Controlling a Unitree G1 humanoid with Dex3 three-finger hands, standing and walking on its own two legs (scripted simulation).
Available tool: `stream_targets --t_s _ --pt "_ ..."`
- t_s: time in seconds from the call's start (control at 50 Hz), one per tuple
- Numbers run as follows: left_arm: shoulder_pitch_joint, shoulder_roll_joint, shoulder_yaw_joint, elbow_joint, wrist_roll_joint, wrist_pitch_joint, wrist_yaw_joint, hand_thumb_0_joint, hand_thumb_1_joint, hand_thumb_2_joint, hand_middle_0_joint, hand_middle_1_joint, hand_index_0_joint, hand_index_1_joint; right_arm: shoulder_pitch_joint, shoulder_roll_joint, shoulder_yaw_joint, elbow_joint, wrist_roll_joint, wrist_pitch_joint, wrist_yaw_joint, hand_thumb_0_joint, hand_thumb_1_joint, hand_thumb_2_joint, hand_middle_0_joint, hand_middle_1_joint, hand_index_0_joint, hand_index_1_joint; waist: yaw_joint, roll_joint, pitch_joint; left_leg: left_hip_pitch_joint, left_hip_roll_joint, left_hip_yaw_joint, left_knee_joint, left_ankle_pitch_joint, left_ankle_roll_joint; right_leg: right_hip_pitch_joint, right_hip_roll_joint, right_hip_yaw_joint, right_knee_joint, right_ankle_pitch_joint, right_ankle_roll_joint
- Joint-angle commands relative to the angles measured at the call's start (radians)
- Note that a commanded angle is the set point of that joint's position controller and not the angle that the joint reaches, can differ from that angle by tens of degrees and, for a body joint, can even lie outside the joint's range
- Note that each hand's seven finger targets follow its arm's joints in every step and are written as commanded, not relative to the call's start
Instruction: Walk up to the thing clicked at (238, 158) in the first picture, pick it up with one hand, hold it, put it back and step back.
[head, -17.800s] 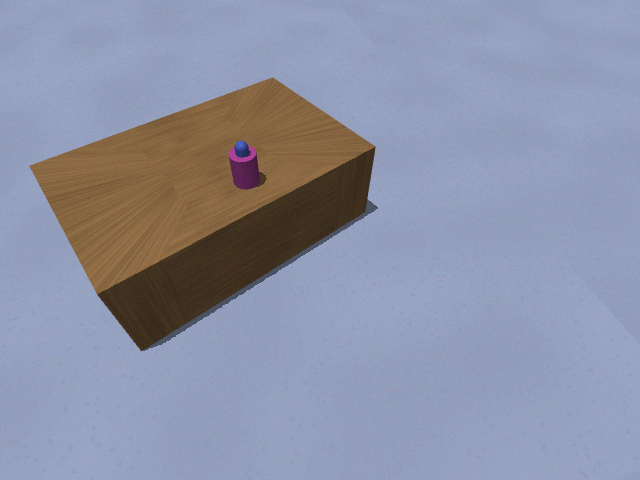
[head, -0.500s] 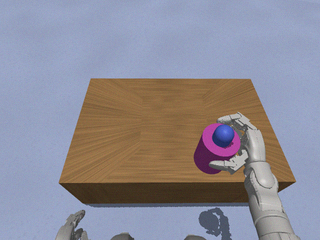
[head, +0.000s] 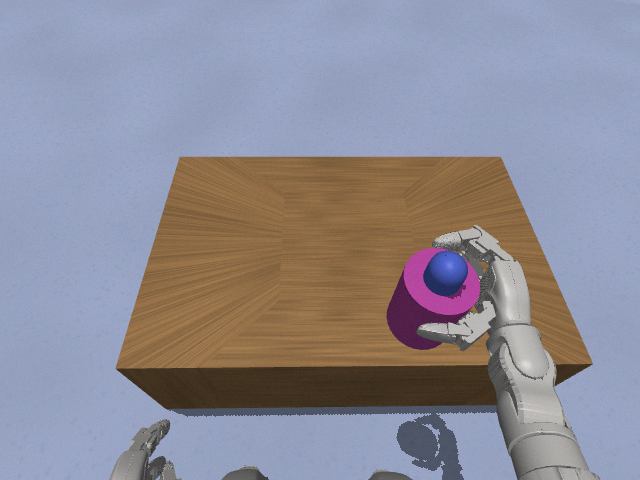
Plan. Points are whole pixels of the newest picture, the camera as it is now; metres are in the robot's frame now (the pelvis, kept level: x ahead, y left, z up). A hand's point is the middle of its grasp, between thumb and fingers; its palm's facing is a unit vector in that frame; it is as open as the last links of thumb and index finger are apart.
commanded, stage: hold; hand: right
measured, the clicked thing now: (433, 293) +0.33 -0.14 +0.04
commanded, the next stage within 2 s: crouch in 0.02 s
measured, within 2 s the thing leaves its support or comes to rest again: neither
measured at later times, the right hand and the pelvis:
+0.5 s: hand (433, 288) +0.36 -0.16 -0.01, palm faces +0.01 +1.00 +0.01, open 12.0 cm; pelvis -0.01 +0.00 -0.03, yaw +0 degrees
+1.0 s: hand (403, 281) +0.45 -0.15 -0.13, palm faces +0.02 +1.00 -0.01, open 12.0 cm; pelvis -0.04 +0.00 -0.14, yaw +0 degrees
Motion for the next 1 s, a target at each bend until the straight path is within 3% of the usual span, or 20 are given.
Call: stream_targets --t_s 0.0,0.04,0.1,0.12,0.18,0.24,0.3,0.36,0.42,0.48,0.5,0.54,0.58,0.62,0.64,0.72,0.86,0.9,0.94,0.98 --pt "-0.028 0.134 0.040 -0.121 -0.004 -0.048 0.014 0.000 0.881 0.914 -0.200 -0.294 -0.194 -0.300 -0.337 -0.113 -0.054 -0.283 0.045 -0.099 0.005 0.000 0.135 -1.259 1.198 1.395 1.258 1.395 0.012 0.005 -0.300 0.148 -0.039 0.019 -0.086 0.216 0.037 0.111 0.024 0.015 -0.126 0.237 -0.012" --pt "-0.020 0.147 0.052 -0.122 -0.001 -0.046 0.017 0.000 0.883 0.914 -0.199 -0.294 -0.194 -0.300 -0.348 -0.143 -0.070 -0.314 0.040 -0.104 0.003 0.000 0.132 -1.256 1.190 1.388 1.249 1.388 0.005 -0.030 -0.355 0.177 -0.033 0.013 -0.081 0.263 0.037 0.143 0.030 0.008 -0.113 0.282 -0.009" --pt "-0.019 0.126 0.040 -0.119 -0.003 -0.045 0.014 0.000 0.915 0.870 -0.190 -0.282 -0.211 -0.261 -0.329 -0.115 -0.047 -0.304 0.044 -0.101 0.011 0.000 0.198 -1.208 1.129 1.331 1.187 1.331 0.010 0.007 -0.324 0.188 -0.033 0.014 -0.075 0.302 0.032 0.113 0.031 0.008 -0.105 0.316 -0.013" --pt "-0.012 0.142 0.050 -0.120 -0.002 -0.044 0.016 0.000 0.903 0.911 -0.200 -0.304 -0.203 -0.302 -0.351 -0.134 -0.063 -0.313 0.040 -0.101 0.006 0.000 0.118 -1.150 1.105 1.271 1.153 1.271 0.012 -0.021 -0.352 0.190 -0.032 0.011 -0.073 0.318 0.035 0.135 0.031 0.006 -0.104 0.331 -0.011" --pt "0.001 0.135 0.046 -0.104 0.000 -0.041 0.011 0.000 0.913 0.895 -0.197 -0.299 -0.206 -0.290 -0.330 -0.098 -0.048 -0.235 0.039 -0.094 0.003 0.000 0.102 -1.204 1.147 1.328 1.197 1.328 0.021 -0.005 -0.299 0.134 -0.038 0.018 -0.058 0.301 0.039 0.113 0.022 0.013 -0.101 0.351 -0.004" --pt "0.001 0.141 0.052 -0.097 0.005 -0.037 0.005 0.000 0.912 0.898 -0.198 -0.301 -0.206 -0.293 -0.342 -0.095 -0.053 -0.176 0.030 -0.104 -0.006 0.000 0.103 -1.199 1.144 1.322 1.194 1.323 0.021 0.012 -0.252 0.090 -0.037 0.018 -0.050 0.239 0.039 0.062 0.020 0.015 -0.093 0.276 -0.008" --pt "-0.010 0.156 0.064 -0.107 0.010 -0.039 0.000 0.000 0.915 0.892 -0.200 -0.302 -0.209 -0.292 -0.464 -0.140 -0.076 -0.198 0.023 -0.144 0.003 0.000 0.107 -1.177 1.118 1.295 1.168 1.295 0.023 -0.018 -0.314 0.062 -0.031 0.005 -0.014 0.213 0.038 0.042 0.026 0.017 -0.056 0.233 -0.012" --pt "0.009 0.150 0.062 -0.085 0.016 -0.041 -0.006 0.000 0.917 0.889 -0.201 -0.305 -0.213 -0.293 -0.506 -0.105 -0.074 -0.049 0.025 -0.171 0.017 0.000 0.086 -1.193 1.124 1.305 1.175 1.305 0.053 0.019 -0.280 -0.040 -0.027 -0.006 0.043 0.175 0.036 -0.065 0.031 0.017 0.013 0.172 -0.023" --pt "0.041 0.159 0.065 -0.084 0.023 -0.043 -0.011 0.000 0.914 0.885 -0.202 -0.300 -0.214 -0.288 -0.630 -0.157 -0.109 0.000 0.016 -0.220 0.025 0.000 0.097 -1.211 1.122 1.315 1.176 1.315 0.060 0.003 -0.384 -0.124 -0.026 -0.015 0.127 0.162 0.040 -0.121 0.032 0.023 0.097 0.163 -0.023" --pt "0.061 0.159 0.062 -0.075 0.030 -0.050 -0.023 0.000 0.913 0.887 -0.203 -0.301 -0.214 -0.290 -0.718 -0.149 -0.103 0.104 0.009 -0.261 0.026 0.000 0.091 -1.234 1.142 1.338 1.198 1.338 0.076 -0.026 -0.403 -0.267 -0.035 -0.009 0.206 0.079 0.044 -0.207 0.026 0.039 0.153 0.083 -0.017" --pt "0.067 0.166 0.064 -0.083 0.033 -0.050 -0.025 0.000 0.917 0.889 -0.202 -0.304 -0.216 -0.290 -0.751 -0.187 -0.126 0.109 0.003 -0.277 0.020 0.000 0.064 -1.239 1.152 1.342 1.205 1.342 0.070 -0.036 -0.452 -0.269 -0.034 -0.015 0.228 0.069 0.045 -0.233 0.028 0.040 0.175 0.069 -0.016" --pt "0.083 0.177 0.067 -0.097 0.039 -0.050 -0.030 0.000 0.910 0.898 -0.203 -0.305 -0.212 -0.296 -0.848 -0.213 -0.126 0.106 -0.006 -0.303 0.022 0.000 0.091 -1.240 1.153 1.348 1.208 1.348 0.077 -0.057 -0.582 -0.282 -0.033 -0.018 0.276 0.102 0.045 -0.238 0.028 0.038 0.234 0.115 -0.015" --pt "0.085 0.189 0.064 -0.102 0.040 -0.048 -0.037 0.000 0.906 0.905 -0.202 -0.307 -0.208 -0.300 -0.799 -0.225 -0.161 0.236 -0.007 -0.304 0.030 0.000 0.112 -1.217 1.132 1.324 1.187 1.324 0.076 -0.040 -0.582 -0.336 -0.031 -0.008 0.333 0.099 0.048 -0.316 0.032 0.046 0.279 0.125 -0.013" --pt "0.100 0.197 0.063 -0.105 0.045 -0.040 -0.046 0.000 0.910 0.902 -0.199 -0.305 -0.207 -0.296 -0.892 -0.243 -0.156 0.203 -0.013 -0.327 0.031 0.000 0.095 -1.214 1.140 1.324 1.192 1.324 0.079 -0.088 -0.670 -0.363 -0.030 -0.008 0.376 0.122 0.054 -0.306 0.032 0.048 0.323 0.175 -0.009" --pt "0.109 0.207 0.065 -0.105 0.045 -0.037 -0.047 0.000 0.906 0.906 -0.200 -0.306 -0.207 -0.299 -0.876 -0.267 -0.188 0.250 -0.016 -0.326 0.031 0.000 0.118 -1.214 1.137 1.326 1.190 1.326 0.075 -0.078 -0.687 -0.379 -0.030 -0.005 0.392 0.133 0.055 -0.317 0.031 0.049 0.347 0.197 -0.010" --pt "0.136 0.215 0.069 -0.104 0.048 -0.019 -0.061 0.000 0.904 0.910 -0.199 -0.304 -0.202 -0.300 -0.940 -0.283 -0.217 0.291 -0.023 -0.327 0.026 0.000 0.096 -1.217 1.145 1.329 1.198 1.329 0.095 -0.069 -0.722 -0.407 -0.030 -0.005 0.450 0.159 0.062 -0.412 0.030 0.050 0.411 0.206 -0.015" --pt "0.153 0.231 0.077 -0.096 0.053 0.002 -0.072 0.000 0.889 0.925 -0.203 -0.303 -0.197 -0.309 -1.053 -0.355 -0.266 0.328 -0.049 -0.333 0.021 0.000 0.061 -1.229 1.152 1.334 1.205 1.334 0.131 -0.072 -0.764 -0.481 -0.029 -0.003 0.521 0.106 0.062 -0.532 0.034 0.053 0.496 0.114 -0.025" --pt "0.156 0.230 0.075 -0.087 0.055 0.006 -0.072 0.000 0.890 0.924 -0.202 -0.302 -0.198 -0.307 -1.075 -0.345 -0.264 0.355 -0.049 -0.332 0.021 0.000 0.092 -1.225 1.140 1.328 1.195 1.329 0.145 -0.074 -0.739 -0.509 -0.027 -0.002 0.535 0.085 0.061 -0.572 0.037 0.052 0.516 0.088 -0.027" --pt "0.161 0.234 0.079 -0.090 0.057 0.007 -0.073 0.000 0.889 0.924 -0.201 -0.300 -0.195 -0.305 -1.132 -0.372 -0.266 0.311 -0.059 -0.334 0.017 0.000 0.063 -1.221 1.147 1.325 1.198 1.325 0.145 -0.104 -0.797 -0.533 -0.028 -0.001 0.554 0.081 0.063 -0.563 0.035 0.055 0.534 0.090 -0.026" --pt "0.163 0.235 0.072 -0.086 0.059 0.011 -0.074 0.000 0.888 0.925 -0.200 -0.299 -0.193 -0.306 -1.101 -0.367 -0.268 0.381 -0.067 -0.325 0.021 0.000 0.047 -1.217 1.150 1.322 1.201 1.322 0.158 -0.116 -0.791 -0.566 -0.027 0.004 0.581 0.102 0.065 -0.561 0.034 0.060 0.557 0.125 -0.024"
